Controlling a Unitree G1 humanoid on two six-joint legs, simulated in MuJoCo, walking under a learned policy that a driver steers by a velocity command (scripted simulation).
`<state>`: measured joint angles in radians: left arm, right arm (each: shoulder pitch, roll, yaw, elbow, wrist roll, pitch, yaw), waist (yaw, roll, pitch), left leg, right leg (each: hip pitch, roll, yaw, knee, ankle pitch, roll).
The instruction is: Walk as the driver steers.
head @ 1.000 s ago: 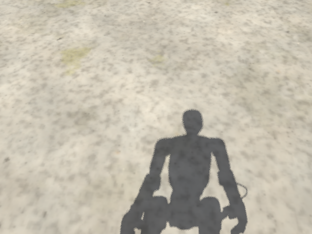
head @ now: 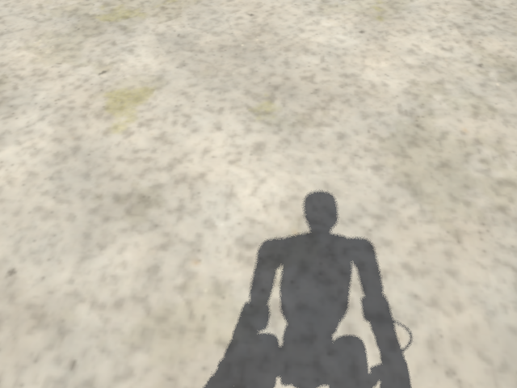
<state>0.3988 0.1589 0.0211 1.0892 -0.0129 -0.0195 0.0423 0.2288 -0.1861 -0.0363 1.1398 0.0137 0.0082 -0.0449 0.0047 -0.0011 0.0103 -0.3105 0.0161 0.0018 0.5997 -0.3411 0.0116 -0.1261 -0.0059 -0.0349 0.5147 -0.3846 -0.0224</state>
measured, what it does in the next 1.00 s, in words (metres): walks ahead: right foot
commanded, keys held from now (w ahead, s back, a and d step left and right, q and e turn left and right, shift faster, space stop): w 1.00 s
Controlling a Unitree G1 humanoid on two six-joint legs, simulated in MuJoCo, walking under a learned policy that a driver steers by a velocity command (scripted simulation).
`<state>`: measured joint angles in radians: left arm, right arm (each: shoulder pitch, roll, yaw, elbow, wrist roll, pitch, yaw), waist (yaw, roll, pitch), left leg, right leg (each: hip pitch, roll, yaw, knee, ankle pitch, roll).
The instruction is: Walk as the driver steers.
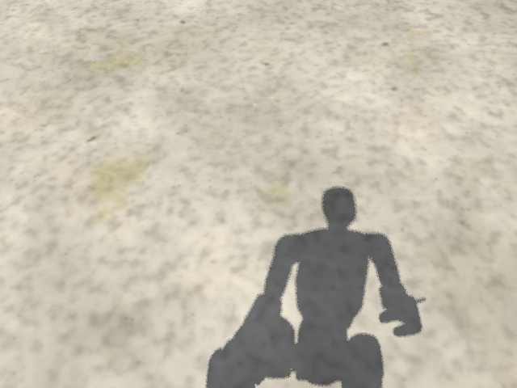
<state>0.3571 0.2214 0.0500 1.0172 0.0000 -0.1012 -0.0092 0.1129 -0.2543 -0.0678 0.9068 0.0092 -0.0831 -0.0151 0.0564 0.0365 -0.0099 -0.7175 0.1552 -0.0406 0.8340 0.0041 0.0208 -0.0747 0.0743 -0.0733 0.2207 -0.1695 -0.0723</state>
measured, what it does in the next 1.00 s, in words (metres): walks ahead: left foot, then right foot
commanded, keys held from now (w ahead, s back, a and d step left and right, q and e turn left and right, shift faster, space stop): w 1.00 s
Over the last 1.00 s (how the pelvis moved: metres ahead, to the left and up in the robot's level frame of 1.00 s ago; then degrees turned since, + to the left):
0.48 -0.02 0.02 -1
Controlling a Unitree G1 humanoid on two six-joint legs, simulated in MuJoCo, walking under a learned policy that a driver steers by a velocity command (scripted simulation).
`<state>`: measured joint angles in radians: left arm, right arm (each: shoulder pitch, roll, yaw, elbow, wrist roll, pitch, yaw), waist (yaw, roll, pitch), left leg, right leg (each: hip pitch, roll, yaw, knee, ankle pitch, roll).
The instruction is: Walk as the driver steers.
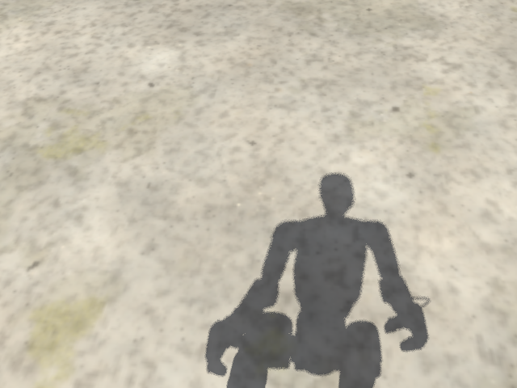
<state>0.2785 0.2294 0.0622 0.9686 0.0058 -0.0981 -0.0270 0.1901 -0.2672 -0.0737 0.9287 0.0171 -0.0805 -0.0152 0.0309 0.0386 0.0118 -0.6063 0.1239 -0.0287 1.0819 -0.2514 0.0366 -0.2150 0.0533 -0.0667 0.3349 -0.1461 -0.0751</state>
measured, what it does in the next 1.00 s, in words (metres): walks ahead, turning right: left foot, then right foot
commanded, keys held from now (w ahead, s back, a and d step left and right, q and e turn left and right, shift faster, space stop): w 0.24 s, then w+e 0.26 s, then e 0.30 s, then no key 0.20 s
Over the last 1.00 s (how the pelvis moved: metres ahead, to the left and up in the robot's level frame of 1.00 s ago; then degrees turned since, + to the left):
0.58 0.00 0.00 0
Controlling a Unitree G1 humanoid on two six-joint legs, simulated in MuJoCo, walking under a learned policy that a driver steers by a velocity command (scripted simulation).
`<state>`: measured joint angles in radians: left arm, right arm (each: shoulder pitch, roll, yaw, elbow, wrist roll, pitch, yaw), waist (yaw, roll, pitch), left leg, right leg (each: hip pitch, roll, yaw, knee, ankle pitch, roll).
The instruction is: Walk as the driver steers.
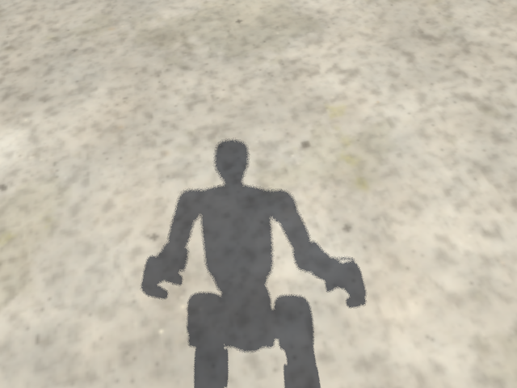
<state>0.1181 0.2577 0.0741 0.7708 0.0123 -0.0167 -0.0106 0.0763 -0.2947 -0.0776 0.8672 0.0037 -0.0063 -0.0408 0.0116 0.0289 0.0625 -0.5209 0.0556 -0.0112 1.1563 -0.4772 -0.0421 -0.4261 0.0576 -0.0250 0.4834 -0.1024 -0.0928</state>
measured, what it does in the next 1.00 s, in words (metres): steps on the spot: left foot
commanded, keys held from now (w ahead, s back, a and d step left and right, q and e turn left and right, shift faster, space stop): no key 1.00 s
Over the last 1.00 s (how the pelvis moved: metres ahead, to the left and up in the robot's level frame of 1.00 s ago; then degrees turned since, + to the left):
0.45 0.02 -0.01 -18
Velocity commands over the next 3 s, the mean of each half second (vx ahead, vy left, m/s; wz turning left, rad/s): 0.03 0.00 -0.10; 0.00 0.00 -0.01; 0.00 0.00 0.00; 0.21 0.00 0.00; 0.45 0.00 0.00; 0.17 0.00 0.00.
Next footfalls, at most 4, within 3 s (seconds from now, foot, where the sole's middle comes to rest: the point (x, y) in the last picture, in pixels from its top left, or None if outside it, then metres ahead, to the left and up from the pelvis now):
0.24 left None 0.08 0.17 -0.77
2.34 left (230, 344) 0.53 0.15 -0.77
2.80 right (310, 267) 0.75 -0.07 -0.77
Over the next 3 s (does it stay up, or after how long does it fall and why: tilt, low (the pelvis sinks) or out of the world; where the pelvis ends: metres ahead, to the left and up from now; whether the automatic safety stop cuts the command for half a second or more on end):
stays up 0.60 0.04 0.00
